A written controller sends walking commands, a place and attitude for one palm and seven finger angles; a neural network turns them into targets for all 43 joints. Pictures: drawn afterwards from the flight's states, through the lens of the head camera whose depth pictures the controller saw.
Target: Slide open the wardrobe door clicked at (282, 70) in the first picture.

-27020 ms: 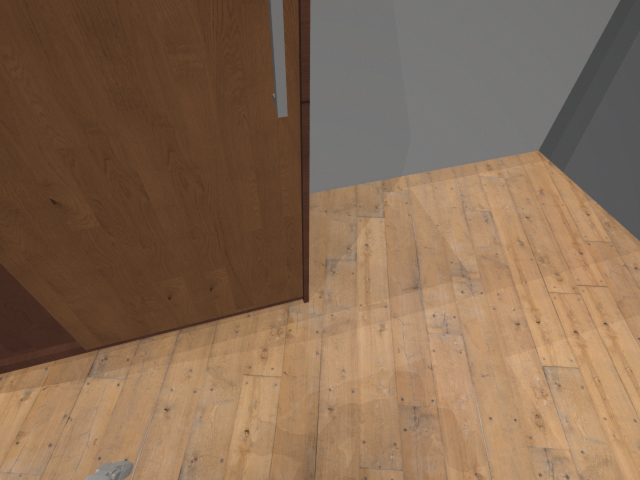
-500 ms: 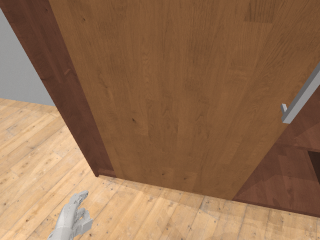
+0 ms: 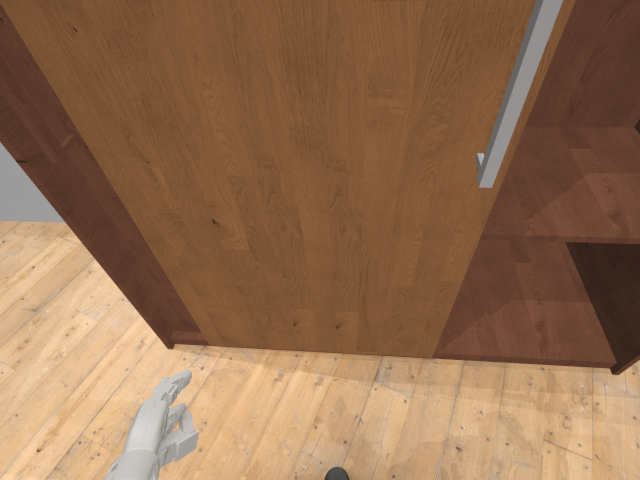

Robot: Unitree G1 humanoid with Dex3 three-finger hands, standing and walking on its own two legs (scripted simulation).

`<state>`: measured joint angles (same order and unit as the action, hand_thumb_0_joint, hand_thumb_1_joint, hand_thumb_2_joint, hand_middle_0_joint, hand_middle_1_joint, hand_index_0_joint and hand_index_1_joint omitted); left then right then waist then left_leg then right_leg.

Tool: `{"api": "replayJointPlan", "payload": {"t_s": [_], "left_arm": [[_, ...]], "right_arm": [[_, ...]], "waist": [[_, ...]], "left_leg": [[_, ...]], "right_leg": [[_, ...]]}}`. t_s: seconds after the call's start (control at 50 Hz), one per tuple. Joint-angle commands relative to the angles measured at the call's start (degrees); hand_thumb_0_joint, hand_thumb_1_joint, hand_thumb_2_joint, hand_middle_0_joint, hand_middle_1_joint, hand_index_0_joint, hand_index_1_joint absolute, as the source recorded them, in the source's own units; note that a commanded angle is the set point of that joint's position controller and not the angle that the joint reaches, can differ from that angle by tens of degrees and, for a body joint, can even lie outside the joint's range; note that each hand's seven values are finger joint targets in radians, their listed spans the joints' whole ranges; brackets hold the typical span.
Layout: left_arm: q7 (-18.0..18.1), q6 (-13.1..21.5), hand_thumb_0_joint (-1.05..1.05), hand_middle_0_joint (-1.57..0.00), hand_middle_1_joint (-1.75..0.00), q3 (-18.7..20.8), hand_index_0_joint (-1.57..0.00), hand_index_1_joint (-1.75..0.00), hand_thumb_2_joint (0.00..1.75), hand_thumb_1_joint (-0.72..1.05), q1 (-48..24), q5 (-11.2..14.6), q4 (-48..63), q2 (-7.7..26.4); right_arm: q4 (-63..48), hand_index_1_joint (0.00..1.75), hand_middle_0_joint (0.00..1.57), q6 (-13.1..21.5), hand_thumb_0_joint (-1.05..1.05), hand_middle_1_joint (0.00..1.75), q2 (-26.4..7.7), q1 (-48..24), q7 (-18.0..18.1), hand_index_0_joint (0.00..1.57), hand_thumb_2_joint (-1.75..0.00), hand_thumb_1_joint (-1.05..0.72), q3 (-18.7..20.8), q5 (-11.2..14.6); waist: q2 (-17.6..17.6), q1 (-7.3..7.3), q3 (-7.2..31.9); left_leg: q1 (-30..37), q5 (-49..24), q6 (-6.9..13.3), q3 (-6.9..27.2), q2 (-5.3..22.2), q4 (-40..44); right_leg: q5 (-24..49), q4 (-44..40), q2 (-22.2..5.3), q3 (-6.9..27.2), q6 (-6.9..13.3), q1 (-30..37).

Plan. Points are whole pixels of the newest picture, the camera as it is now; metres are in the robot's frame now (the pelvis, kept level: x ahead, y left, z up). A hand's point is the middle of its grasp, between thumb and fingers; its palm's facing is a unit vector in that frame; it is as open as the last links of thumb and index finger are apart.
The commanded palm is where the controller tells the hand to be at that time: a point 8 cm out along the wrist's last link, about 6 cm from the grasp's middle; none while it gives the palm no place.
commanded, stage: step back with the hand held close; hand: right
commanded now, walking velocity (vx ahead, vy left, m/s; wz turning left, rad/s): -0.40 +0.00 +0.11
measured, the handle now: (513, 81) +0.55 -0.25 +0.22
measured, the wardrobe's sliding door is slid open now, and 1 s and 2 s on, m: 0.56 0.56 0.56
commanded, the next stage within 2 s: stop stepping back and stand still in 0.38 s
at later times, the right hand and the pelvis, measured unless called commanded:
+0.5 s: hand out of the picture +0.12 -0.38 +0.17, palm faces +0.42 +0.89 -0.17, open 7.5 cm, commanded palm +0.03 -0.41 +0.18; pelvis -0.13 -0.13 -0.07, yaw +5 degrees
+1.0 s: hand out of the picture -0.05 -0.44 +0.17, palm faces +0.20 +0.90 -0.40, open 7.5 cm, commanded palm -0.11 -0.51 +0.18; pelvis -0.30 -0.23 -0.01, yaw +10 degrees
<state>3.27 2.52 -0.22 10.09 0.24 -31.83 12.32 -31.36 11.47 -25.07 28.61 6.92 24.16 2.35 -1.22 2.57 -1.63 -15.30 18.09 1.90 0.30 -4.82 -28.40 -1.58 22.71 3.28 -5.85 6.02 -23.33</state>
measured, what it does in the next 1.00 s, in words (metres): walks backwards: right foot, then left foot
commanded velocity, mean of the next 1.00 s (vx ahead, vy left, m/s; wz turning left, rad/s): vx -0.07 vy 0.12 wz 0.04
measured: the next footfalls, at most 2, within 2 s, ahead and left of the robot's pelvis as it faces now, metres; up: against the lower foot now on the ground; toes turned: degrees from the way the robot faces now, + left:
right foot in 0.42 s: +0.06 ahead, -0.17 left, +0.00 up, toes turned +9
left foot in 0.70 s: -0.29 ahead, -0.15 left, +0.00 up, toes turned +12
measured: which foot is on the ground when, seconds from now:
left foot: down 0.00-0.40, up 0.42-0.68, down 0.70-1.00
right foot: down 0.00-0.28, up 0.30-0.40, down 0.42-0.64, up 0.66-0.84, down 0.86-1.00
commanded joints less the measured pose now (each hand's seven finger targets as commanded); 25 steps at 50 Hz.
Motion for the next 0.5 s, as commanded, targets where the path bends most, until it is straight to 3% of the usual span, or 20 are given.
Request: {"api": "replayJointPlan", "payload": {"t_s": [0.0, 0.04, 0.08, 0.1, 0.14, 0.16, 0.18, 0.22, 0.24, 0.26, 0.28, 0.3, 0.32, 0.34, 0.36, 0.38, 0.4, 0.42, 0.44, 0.48], "left_arm": [[0.28, 2.83, 0.0, -0.2, -0.3, 4.15, -0.2, -0.3, 0.9, 0.9, -3.84, 0.29, 8.75, 8.33], [0.08, 2.79, 0.0, -0.2, -0.3, 4.15, -0.2, -0.3, 0.9, 0.9, -3.06, 0.6, 8.25, 8.07], [-0.19, 3.14, 0.0, -0.2, -0.3, 3.95, -0.2, -0.3, 0.9, 0.9, -1.83, 0.33, 6.96, 7.13], [-0.24, 2.97, 0.0, -0.2, -0.3, 3.84, -0.2, -0.3, 0.9, 0.9, -1.08, 0.2, 6.14, 6.92], [-0.1, 2.33, 0.0, -0.2, -0.3, 3.65, -0.2, -0.3, 0.9, 0.9, -1.48, 0.49, 5.55, 7.97], [0.33, 2.67, 0.0, -0.2, -0.3, 3.85, -0.2, -0.3, 0.9, 0.9, -3.69, 0.59, 6.11, 8.98], [0.42, 3.68, 0.0, -0.2, -0.3, 3.4, -0.2, -0.3, 0.9, 0.9, -5.95, -0.44, 6.68, 9.7], [-1.08, 5.79, 0.0, -0.2, -0.3, 6.59, -0.2, -0.3, 0.9, 0.9, -6.09, -1.04, 7.36, 7.78], [-2.43, 6.39, 0.0, -0.2, -0.3, 8.0, -0.2, -0.3, 0.9, 0.9, -4.51, 0.91, 6.63, 7.38], [-3.54, 7.01, 0.0, -0.2, -0.3, 8.04, -0.2, -0.3, 0.9, 0.9, -1.12, 4.15, 5.86, 6.3], [-4.37, 6.85, 0.0, -0.2, -0.3, 7.01, -0.2, -0.3, 0.9, 0.9, -1.52, 5.63, 4.51, 5.24], [-6.04, 6.63, 0.0, -0.2, -0.3, 6.35, -0.2, -0.3, 0.9, 0.9, -2.91, 3.19, 3.91, 3.55], [-6.83, 6.2, 0.0, -0.2, -0.3, 0.02, -0.2, -0.3, 0.9, 0.9, -1.49, -1.95, 7.58, -0.95], [-5.93, 4.75, 0.0, -0.2, -0.3, -0.96, -0.2, -0.3, 0.9, 0.9, 0.59, -1.93, 4.05, 2.15], [-4.63, 4.13, 0.0, -0.2, -0.3, 3.52, -0.2, -0.3, 0.9, 0.9, -2.47, 0.64, 1.93, 6.0], [-3.58, 6.42, 0.0, -0.2, -0.3, 5.29, -0.2, -0.3, 0.9, 0.9, -5.42, -0.82, 1.29, 9.52], [-2.89, 9.18, 0.0, -0.2, -0.3, 6.09, -0.2, -0.3, 0.9, 0.9, -5.13, -1.46, 0.24, 9.08], [-3.14, 10.13, 0.0, -0.2, -0.3, 5.66, -0.2, -0.3, 0.9, 0.9, -2.2, -1.74, -0.31, 7.59], [-3.96, 9.7, 0.0, -0.2, -0.3, 6.21, -0.2, -0.3, 0.9, 0.9, -4.66, -2.16, 1.42, 8.84], [-4.94, 10.02, 0.0, -0.2, -0.3, 6.09, -0.2, -0.3, 0.9, 0.9, -6.52, -1.14, 2.6, 7.01]], "right_arm": [[-11.26, 0.3, 0.2, 3.92, 0.0, 0.3, -10.16, -1.57, 0.83, 0.2, -0.9, -0.9, 6.86, 0.84], [-12.12, 0.3, 0.2, 4.57, 0.0, 0.3, -10.03, -2.26, 1.0, 0.2, -0.9, -0.9, 6.08, 0.77], [-14.43, 0.3, 0.2, 5.56, 0.0, 0.3, -10.56, -5.49, 1.61, 0.2, -0.9, -0.9, 5.53, 0.49], [-14.81, 0.3, 0.2, 5.92, 0.0, 0.3, -11.11, -8.04, 1.87, 0.2, -0.9, -0.9, 5.61, -0.18], [-12.69, 0.3, 0.2, 5.6, 0.0, 0.3, -10.14, -10.47, 1.81, 0.2, -0.9, -0.9, 4.72, -0.52], [-14.87, 0.3, 0.2, 5.54, 0.0, 0.3, -9.68, -13.07, 1.59, 0.2, -0.9, -0.9, 4.44, -0.62], [-14.33, 0.3, 0.2, 4.96, 0.0, 0.3, -11.56, -12.28, 1.57, 0.2, -0.9, -0.9, 7.43, -0.84], [-19.04, 0.3, 0.2, 5.17, 0.0, 0.3, -14.36, -16.42, 0.36, 0.2, -0.9, -0.9, 9.29, 1.65], [-15.86, 0.3, 0.2, 6.02, 0.0, 0.3, -14.07, -10.33, 0.23, 0.2, -0.9, -0.9, 9.89, 2.22], [-11.95, 0.3, 0.2, 7.56, 0.0, 0.3, -14.32, 1.21, 0.46, 0.2, -0.9, -0.9, 11.0, 2.24], [-11.19, 0.3, 0.2, 9.34, 0.0, 0.3, -9.04, 0.98, -0.39, 0.2, -0.9, -0.9, 5.05, 0.92], [-15.97, 0.3, 0.2, 7.78, 0.0, 0.3, -7.01, -11.39, -1.47, 0.2, -0.9, -0.9, 6.41, 1.14], [-25.15, 0.3, 0.2, 7.12, 0.0, 0.3, -13.38, -21.09, -1.77, 0.2, -0.9, -0.9, 9.32, 1.25], [-21.72, 0.3, 0.2, 5.93, 0.0, 0.3, -13.8, -25.36, -2.17, 0.2, -0.9, -0.9, 8.23, 0.51], [-19.64, 0.3, 0.2, 4.76, 0.0, 0.3, -10.42, -34.7, -2.91, 0.2, -0.9, -0.9, 3.72, -0.11], [-17.31, 0.3, 0.2, 5.58, 0.0, 0.3, -13.17, -34.19, -1.73, 0.2, -0.9, -0.9, 6.82, -1.52], [-20.26, 0.3, 0.2, 7.42, 0.0, 0.3, -17.21, -38.28, -0.71, 0.2, -0.9, -0.9, 10.5, -0.85], [-15.47, 0.3, 0.2, 6.12, 0.0, 0.3, -14.13, -34.7, -1.55, 0.2, -0.9, -0.9, 8.67, -0.39], [-20.7, 0.3, 0.2, 5.04, 0.0, 0.3, -13.06, -36.29, -2.22, 0.2, -0.9, -0.9, 6.88, 0.17], [-27.22, 0.3, 0.2, 4.11, 0.0, 0.3, -13.85, -29.59, -2.27, 0.2, -0.9, -0.9, 8.38, 1.45]], "waist": [[-2.47, -0.76, 10.11], [2.3, -1.51, 8.71], [9.0, -2.73, 8.03], [10.01, -3.48, 7.08], [3.82, -4.24, 3.08], [-7.87, -3.58, 1.84], [-21.16, -1.36, 6.29], [-21.01, 2.75, 10.94], [-17.14, 4.66, 10.37], [5.45, 7.06, 9.43], [36.94, 3.18, 1.96], [23.38, -1.11, 0.01], [4.16, -5.96, 2.48], [0.73, -6.11, -1.42], [-11.4, -8.77, -4.76], [-33.02, -5.41, -4.23], [-34.86, -3.5, 0.79], [-26.69, -5.21, 1.91], [-24.72, -4.55, 2.36], [-20.13, -2.14, 9.09]], "left_leg": [[4.06, 5.17, 2.6, 4.59, 2.8, 0.7], [-9.07, 10.26, 4.99, 10.3, 7.89, 7.52], [-23.65, 8.33, 8.52, 19.81, 17.42, 13.53], [-26.49, 4.9, 8.17, 20.34, 19.81, 13.31], [-31.71, 13.7, 3.31, 12.69, 14.47, 3.27], [-27.77, 15.83, 0.76, 5.11, 5.11, -11.38], [-7.27, 17.36, -0.61, -0.62, -4.83, -34.04], [12.32, 20.61, 0.85, -8.38, -7.61, -36.85], [13.84, 22.05, 3.78, -9.01, -2.81, -25.81], [-2.6, 21.05, 9.57, -0.17, 10.09, -5.76], [-35.56, 11.19, 17.47, 30.3, 32.55, 8.67], [-32.57, -1.88, 16.76, 25.1, 34.01, 5.12], [-20.91, -9.54, -5.41, 10.06, 25.14, -1.78], [-22.21, 2.16, -2.34, -1.2, 16.31, -14.37], [-27.17, 14.23, -1.42, -2.7, 11.18, -30.08], [-23.81, 23.4, -1.09, -0.32, 1.37, -50.32], [-16.92, 21.79, -2.43, 2.86, -2.8, -59.29], [-16.71, 17.67, -3.43, 4.75, -5.53, -66.05], [-16.62, 16.34, -3.83, 4.66, -6.01, -67.47], [-15.16, 14.13, -3.48, 1.29, -5.89, -60.65]], "right_leg": [[-29.02, -10.79, -13.84, 14.7, -8.37, 1.94], [-25.51, 1.24, -9.91, 10.95, -7.6, 10.13], [-19.0, 18.45, -6.67, 12.28, -6.95, 20.68], [-18.67, 22.22, -6.54, 13.32, -6.29, 21.86], [-27.15, 12.52, -10.87, 21.53, -4.5, 19.14], [-37.91, -4.78, -16.18, 29.71, -4.39, 12.03], [-46.89, -24.12, -22.88, 33.94, -8.67, -5.58], [-26.04, -25.56, -12.78, 9.45, -28.28, -12.74], [-18.47, -5.81, -4.75, -1.91, -31.38, -11.71], [-22.48, 37.83, 1.35, -0.1, -26.69, -0.55], [-37.07, 88.92, -1.66, 25.09, -16.47, 8.26], [-44.22, 94.21, -7.6, 34.23, 2.15, -4.47], [-36.03, 58.69, -12.81, 25.6, -0.57, -2.7], [-31.51, 25.83, -8.26, 16.32, -8.44, -0.76], [-21.36, 8.71, -7.29, 13.82, -9.74, 3.28], [-21.27, -4.07, -13.64, 23.5, -5.24, -7.37], [-36.45, -9.99, -20.82, 35.41, -1.57, -17.09], [-50.02, -15.49, -19.25, 41.93, -7.23, -16.92], [-53.4, -16.79, -17.69, 42.96, -11.66, -16.28], [-46.49, -14.69, -13.95, 32.77, -17.06, -3.06]]}}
